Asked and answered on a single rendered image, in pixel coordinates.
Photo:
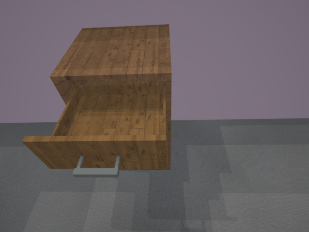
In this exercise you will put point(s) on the drawer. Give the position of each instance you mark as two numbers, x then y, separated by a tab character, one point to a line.
101	122

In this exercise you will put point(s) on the cabinet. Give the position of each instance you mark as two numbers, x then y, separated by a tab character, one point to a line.
118	55

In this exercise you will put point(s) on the handle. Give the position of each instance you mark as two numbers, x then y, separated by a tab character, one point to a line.
96	172

